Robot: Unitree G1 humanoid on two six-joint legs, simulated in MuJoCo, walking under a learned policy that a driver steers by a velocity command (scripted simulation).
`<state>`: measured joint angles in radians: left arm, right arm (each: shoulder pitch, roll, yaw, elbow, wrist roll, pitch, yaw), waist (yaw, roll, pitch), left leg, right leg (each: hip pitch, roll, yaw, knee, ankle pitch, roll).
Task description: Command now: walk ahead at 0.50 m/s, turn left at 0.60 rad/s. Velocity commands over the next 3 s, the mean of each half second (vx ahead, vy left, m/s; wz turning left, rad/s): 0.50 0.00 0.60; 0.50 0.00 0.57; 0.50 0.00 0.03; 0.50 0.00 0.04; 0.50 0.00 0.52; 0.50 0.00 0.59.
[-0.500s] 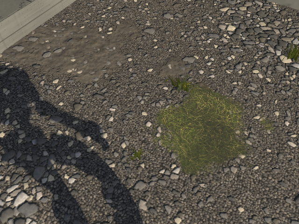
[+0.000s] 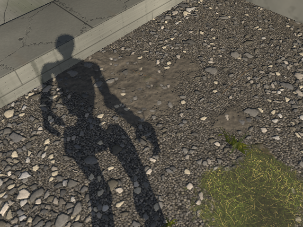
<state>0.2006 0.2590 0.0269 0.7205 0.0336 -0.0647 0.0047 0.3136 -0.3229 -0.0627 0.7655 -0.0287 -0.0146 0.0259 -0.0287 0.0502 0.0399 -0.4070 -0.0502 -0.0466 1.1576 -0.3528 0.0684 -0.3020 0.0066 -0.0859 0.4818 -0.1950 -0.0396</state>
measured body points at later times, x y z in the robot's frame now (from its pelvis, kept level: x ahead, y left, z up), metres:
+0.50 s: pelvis +0.26 +0.07 -0.01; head +0.30 +0.09 +0.44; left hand +0.25 +0.35 -0.14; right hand +0.48 -0.14 -0.11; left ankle +0.30 +0.13 -0.74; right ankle +0.19 -0.09 -0.64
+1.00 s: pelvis +0.55 +0.14 -0.01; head +0.58 +0.15 +0.44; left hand +0.57 +0.46 -0.09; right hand +0.72 -0.09 -0.14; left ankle +0.36 +0.14 -0.66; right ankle +0.66 +0.10 -0.74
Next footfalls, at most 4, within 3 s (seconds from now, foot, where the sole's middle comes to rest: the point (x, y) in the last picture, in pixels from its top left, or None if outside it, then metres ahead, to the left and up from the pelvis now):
0.38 left None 0.34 0.14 -0.77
0.90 right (136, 180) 0.70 0.12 -0.77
1.40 left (71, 172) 0.76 0.44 -0.77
1.88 right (89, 117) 1.10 0.39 -0.77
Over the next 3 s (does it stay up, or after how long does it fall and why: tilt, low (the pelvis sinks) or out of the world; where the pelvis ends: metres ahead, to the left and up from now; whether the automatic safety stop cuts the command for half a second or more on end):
stays up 1.30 0.81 0.05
